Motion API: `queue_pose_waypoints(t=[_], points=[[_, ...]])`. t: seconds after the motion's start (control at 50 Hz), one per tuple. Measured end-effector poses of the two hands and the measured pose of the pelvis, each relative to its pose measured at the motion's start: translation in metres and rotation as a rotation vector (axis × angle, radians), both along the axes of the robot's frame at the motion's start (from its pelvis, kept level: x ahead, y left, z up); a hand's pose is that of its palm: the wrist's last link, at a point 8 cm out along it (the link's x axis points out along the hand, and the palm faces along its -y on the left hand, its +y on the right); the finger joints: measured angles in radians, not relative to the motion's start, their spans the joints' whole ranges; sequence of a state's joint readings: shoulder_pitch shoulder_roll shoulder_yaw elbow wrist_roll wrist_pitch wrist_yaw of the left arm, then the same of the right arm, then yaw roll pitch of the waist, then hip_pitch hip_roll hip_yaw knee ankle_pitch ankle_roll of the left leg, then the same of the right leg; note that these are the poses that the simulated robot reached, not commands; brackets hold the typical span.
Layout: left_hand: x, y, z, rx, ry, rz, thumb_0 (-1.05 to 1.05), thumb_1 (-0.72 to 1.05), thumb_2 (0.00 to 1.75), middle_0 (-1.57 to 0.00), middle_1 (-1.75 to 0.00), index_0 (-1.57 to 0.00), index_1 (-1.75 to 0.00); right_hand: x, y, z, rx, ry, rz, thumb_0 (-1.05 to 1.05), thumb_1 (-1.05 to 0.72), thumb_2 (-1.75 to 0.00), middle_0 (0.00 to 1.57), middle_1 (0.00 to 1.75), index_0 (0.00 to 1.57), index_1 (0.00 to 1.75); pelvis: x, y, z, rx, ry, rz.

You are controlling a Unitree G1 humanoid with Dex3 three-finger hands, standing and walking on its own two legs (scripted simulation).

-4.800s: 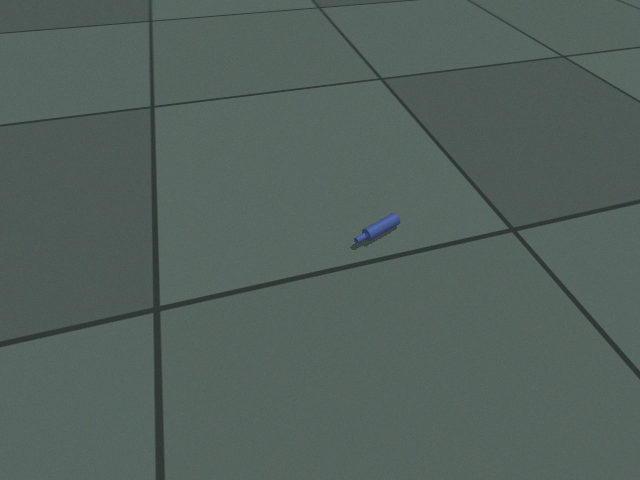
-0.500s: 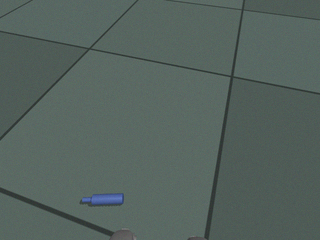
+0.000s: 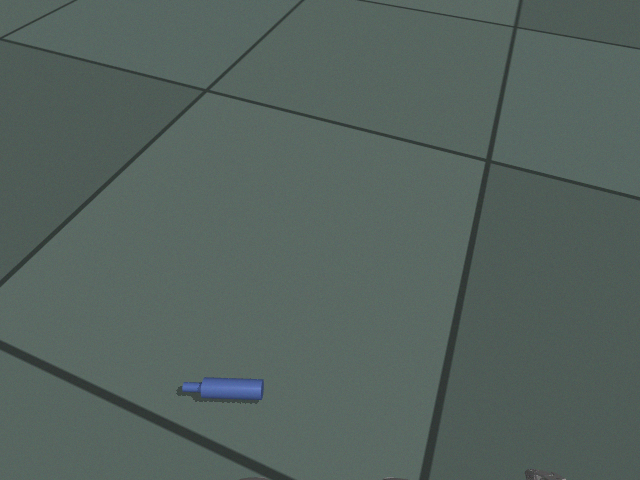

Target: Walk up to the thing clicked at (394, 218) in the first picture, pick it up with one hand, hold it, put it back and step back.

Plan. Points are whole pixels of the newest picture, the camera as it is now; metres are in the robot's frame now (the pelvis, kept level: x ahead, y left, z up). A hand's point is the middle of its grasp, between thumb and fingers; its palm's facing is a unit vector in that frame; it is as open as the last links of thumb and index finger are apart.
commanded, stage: walk up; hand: left
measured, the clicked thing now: (223, 388) +0.46 +0.29 -0.72
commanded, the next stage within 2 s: stand in 1.16 s
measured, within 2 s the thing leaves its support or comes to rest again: neither
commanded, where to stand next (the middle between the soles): +0.07 +0.03 m, yaw -1 degrees
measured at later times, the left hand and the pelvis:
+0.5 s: hand out of the picture +0.10 +0.28 -0.12, palm faces -0.03 -0.92 -0.39, open 7.3 cm; pelvis +0.01 +0.01 +0.03, yaw -1 degrees
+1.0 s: hand out of the picture +0.11 +0.27 -0.12, palm faces -0.04 -0.93 -0.37, open 7.3 cm; pelvis +0.01 +0.01 +0.04, yaw -1 degrees
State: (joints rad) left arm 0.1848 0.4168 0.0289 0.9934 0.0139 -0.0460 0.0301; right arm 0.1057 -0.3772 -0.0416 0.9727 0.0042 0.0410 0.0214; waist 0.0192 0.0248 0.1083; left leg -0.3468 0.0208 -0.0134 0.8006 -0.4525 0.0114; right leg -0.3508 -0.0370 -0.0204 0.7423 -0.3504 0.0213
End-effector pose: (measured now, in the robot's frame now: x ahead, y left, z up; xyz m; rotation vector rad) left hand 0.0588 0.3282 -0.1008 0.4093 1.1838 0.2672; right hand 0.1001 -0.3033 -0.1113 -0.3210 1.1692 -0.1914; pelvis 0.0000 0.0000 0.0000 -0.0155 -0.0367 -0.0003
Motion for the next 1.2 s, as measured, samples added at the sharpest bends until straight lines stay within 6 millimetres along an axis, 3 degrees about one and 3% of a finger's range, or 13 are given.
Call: queue_pose_waypoints(t=[0.1,0.22,0.58,0.98,1.2], points=[[0.006,0.003,-0.002,-0.042,0.01,-0.004,0.0,0.9,0.9,-0.2,-0.3,-0.21,-0.3,-0.008,0.013,0.005,0.002,0.003,-0.013,0.01,-0.91,-0.9,0.2,0.3,0.21,0.3,0.002,0.015,0.005,0.016,-0.003,-0.004],[0.02,0.004,0.0,-0.063,-0.011,0.0,0.0,0.9,0.9,-0.2,-0.3,-0.21,-0.3,-0.016,0.02,0.013,0.002,0.044,-0.016,0.01,-0.91,-0.9,0.2,0.3,0.21,0.3,0.005,0.017,0.013,0.0,-0.007,-0.006],[0.036,-0.014,0.02,-0.065,0.008,-0.022,0.0,0.91,0.9,-0.2,-0.3,-0.21,-0.3,0.012,0.008,0.027,0.022,-0.008,-0.039,0.01,-0.91,-0.9,0.2,0.3,0.2,0.3,0.009,0.008,0.03,0.017,-0.003,-0.013],[0.049,-0.018,0.023,-0.082,0.001,-0.028,0.0,0.91,0.9,-0.2,-0.3,-0.21,-0.3,-0.021,0.009,0.026,0.025,0.066,-0.082,0.01,-0.91,-0.9,0.2,0.3,0.2,0.3,0.014,0.009,0.035,0.019,-0.003,-0.017],[0.046,-0.018,0.022,-0.082,0.021,-0.016,0.0,0.91,0.9,-0.2,-0.3,-0.21,-0.3,-0.019,0.012,0.024,0.029,0.075,-0.077,0.01,-0.91,-0.9,0.2,0.3,0.2,0.3,0.019,0.009,0.036,0.02,0.001,-0.013]])
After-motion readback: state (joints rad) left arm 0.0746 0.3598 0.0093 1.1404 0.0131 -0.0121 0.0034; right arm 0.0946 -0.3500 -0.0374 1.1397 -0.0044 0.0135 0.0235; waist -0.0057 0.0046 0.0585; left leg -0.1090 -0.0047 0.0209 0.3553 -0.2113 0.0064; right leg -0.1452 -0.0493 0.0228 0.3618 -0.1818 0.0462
